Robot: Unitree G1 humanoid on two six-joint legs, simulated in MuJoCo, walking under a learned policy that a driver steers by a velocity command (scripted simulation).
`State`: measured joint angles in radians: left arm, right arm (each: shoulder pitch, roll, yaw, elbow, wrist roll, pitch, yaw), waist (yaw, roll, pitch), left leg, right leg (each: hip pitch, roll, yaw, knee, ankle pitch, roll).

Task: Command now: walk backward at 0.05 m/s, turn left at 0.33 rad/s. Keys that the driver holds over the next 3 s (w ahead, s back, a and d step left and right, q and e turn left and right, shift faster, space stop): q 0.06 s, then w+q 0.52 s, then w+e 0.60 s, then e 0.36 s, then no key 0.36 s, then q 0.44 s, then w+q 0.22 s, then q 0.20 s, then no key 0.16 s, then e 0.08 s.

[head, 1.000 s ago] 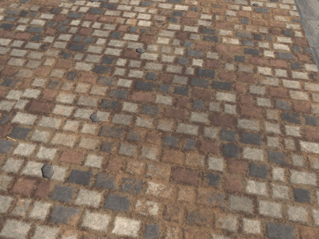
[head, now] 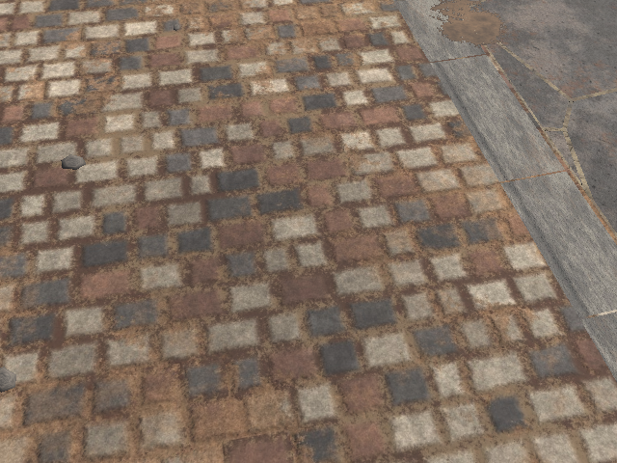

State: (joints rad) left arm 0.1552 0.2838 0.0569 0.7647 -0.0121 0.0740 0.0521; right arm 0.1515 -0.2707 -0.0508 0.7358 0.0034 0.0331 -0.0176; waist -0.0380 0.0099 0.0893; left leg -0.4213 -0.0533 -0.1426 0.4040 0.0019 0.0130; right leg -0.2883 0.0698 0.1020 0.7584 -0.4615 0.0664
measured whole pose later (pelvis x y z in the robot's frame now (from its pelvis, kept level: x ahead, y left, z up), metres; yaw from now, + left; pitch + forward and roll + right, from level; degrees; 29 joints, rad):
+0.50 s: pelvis +0.05 +0.02 +0.01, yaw +18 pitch +1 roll +0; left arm 0.38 0.28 0.06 0.85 -0.01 -0.06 0.02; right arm 0.14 -0.29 -0.06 0.67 0.03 0.00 0.04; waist 0.10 0.02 -0.01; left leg -0.57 0.07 0.00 0.75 -0.17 -0.03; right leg 0.07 -0.06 -0.17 0.24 -0.33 0.03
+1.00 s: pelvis +0.26 +0.18 +0.00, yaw +16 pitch +1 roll +2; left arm 0.18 0.28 0.05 0.78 -0.03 -0.06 -0.03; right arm 0.32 -0.26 -0.05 0.81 -0.01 -0.09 0.00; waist -0.05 -0.04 0.01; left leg 0.10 -0.10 0.16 0.16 -0.29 0.08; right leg -0.70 -0.07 0.04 0.68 0.13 -0.02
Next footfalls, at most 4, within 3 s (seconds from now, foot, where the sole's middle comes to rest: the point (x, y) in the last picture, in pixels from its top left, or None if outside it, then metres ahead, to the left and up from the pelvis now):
0.06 right None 0.00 -0.13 -0.77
0.60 left None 0.16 0.22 -0.77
1.14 right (232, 413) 0.53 0.16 -0.77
1.56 left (143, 340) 0.71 0.37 -0.77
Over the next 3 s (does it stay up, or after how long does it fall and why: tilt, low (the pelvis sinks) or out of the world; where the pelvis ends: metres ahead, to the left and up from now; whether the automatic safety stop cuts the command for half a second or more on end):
stays up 0.70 0.31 -0.01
